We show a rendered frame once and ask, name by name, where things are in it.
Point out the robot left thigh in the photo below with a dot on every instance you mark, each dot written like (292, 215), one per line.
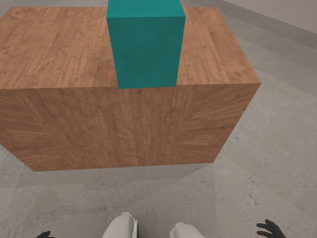
(124, 226)

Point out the right robot hand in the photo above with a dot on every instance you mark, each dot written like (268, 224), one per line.
(271, 227)

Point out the carton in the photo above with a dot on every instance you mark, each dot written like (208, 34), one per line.
(146, 39)

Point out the robot left shin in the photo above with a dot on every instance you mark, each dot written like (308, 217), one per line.
(126, 214)

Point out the pedestal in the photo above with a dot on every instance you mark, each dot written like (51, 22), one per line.
(61, 108)

